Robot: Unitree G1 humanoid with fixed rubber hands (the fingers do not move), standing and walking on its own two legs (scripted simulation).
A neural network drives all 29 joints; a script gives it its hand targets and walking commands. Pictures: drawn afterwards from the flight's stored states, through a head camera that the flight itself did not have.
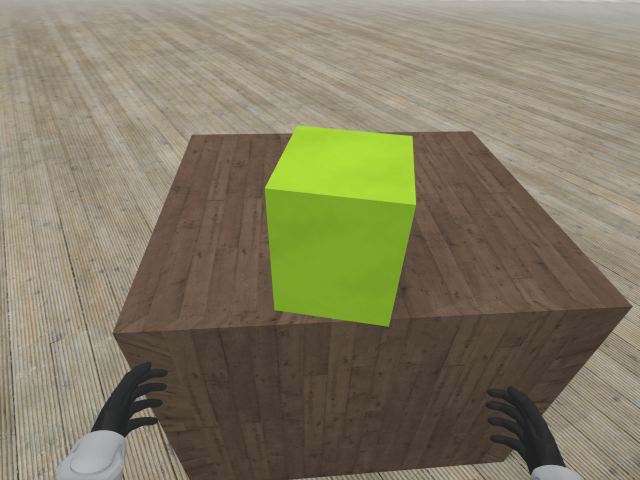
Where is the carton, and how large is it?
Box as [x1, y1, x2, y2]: [265, 126, 415, 326]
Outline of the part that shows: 297,126 265,187 274,309 388,326 415,207 412,136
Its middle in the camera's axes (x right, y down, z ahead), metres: +0.04 -0.03 +0.66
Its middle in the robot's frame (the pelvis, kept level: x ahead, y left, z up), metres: +0.52 -0.03 +0.07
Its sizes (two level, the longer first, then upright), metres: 0.210 0.200 0.250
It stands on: a pedestal, 0.71 m high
